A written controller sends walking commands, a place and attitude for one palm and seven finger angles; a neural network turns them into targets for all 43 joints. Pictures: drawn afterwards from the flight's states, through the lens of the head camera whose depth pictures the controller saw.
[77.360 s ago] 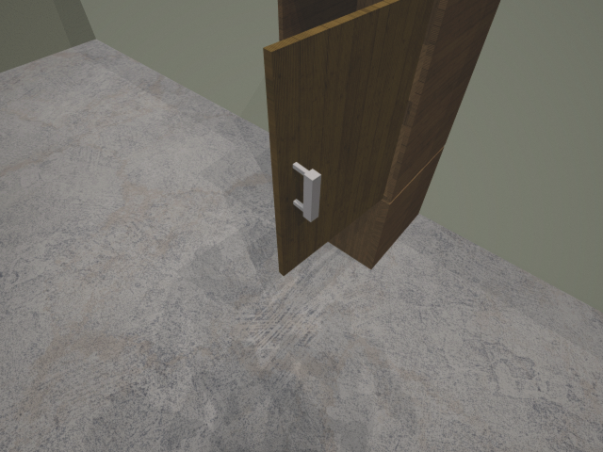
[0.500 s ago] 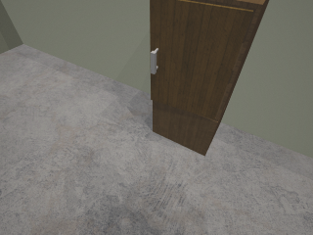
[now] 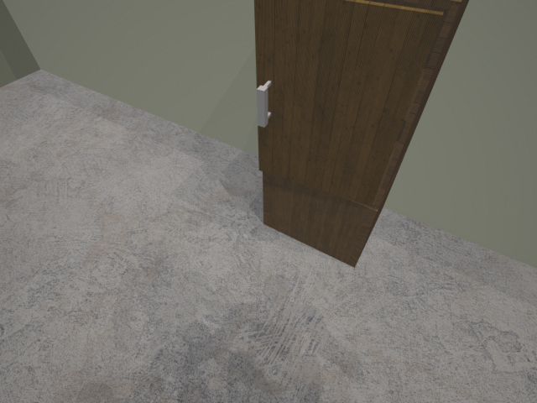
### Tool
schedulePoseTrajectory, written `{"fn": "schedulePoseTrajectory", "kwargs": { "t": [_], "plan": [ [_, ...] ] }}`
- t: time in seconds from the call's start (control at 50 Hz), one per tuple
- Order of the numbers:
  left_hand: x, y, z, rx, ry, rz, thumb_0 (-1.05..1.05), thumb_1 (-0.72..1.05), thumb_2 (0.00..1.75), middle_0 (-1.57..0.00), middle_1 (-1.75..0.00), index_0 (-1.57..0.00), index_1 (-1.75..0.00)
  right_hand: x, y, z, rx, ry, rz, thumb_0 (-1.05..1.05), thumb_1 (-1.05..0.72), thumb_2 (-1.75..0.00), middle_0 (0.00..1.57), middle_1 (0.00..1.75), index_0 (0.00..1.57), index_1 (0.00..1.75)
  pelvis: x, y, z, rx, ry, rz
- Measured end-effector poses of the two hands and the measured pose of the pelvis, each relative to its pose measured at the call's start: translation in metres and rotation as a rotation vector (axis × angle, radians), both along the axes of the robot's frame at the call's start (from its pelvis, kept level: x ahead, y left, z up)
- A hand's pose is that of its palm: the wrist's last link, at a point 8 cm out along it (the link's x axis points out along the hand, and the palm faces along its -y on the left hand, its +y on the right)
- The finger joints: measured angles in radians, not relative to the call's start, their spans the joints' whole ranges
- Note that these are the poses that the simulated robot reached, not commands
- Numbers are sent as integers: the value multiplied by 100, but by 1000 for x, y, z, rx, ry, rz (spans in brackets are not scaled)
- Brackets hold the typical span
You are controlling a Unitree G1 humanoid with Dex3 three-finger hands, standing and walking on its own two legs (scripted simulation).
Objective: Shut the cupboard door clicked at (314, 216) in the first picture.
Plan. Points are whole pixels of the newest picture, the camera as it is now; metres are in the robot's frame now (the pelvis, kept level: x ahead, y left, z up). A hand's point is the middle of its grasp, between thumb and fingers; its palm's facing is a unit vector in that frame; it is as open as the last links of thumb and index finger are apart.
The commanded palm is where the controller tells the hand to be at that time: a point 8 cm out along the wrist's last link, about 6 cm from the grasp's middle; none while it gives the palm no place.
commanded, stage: look to check the result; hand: left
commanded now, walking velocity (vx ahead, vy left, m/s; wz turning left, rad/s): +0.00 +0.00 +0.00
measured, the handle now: (265, 103) +0.90 +0.06 -0.05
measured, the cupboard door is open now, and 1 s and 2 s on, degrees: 6 6 6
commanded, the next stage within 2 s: walk to a spot facing it in 0.06 s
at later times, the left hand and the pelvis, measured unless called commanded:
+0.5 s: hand out of the picture +0.04 +0.21 -0.18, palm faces +0.15 -0.96 -0.25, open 7.4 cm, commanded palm none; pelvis +0.00 +0.00 -0.02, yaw +9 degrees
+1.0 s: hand out of the picture -0.02 +0.22 -0.16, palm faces +0.46 -0.83 -0.32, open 7.4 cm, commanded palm none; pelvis -0.01 -0.01 -0.02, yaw +28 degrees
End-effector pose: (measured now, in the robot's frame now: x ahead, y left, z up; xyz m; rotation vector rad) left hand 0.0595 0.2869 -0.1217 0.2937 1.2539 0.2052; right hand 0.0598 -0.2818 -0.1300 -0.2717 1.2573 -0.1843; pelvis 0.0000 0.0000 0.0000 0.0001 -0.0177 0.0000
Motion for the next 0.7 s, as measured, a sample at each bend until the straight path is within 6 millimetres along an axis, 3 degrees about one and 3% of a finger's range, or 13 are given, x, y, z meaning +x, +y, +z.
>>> {"fn": "schedulePoseTrajectory", "kwargs": {
  "t": [0.34,0.48,0.6,0.7],
  "plan": [
    [12,-21,-8,-21,-24,41,0,91,89,-20,-30,-20,-30,9,4,-8,17,27,10,1,-90,-90,20,30,20,30,11,-8,-4,2,8,39],
    [-23,-30,-27,-76,-32,142,0,91,89,-20,-30,-20,-30,3,34,-19,53,93,55,1,-91,-90,20,30,20,30,3,0,-14,-9,-16,138],
    [-64,-15,-54,-121,15,243,0,91,89,-20,-30,-20,-30,9,69,-32,68,80,131,1,-90,-90,20,30,20,30,-3,23,-33,-20,-5,224],
    [-82,-2,-45,-96,28,310,1,91,89,-20,-30,-20,-30,5,85,-30,73,108,191,1,-90,-90,20,30,20,30,-10,26,-27,-8,24,280]
  ]
}}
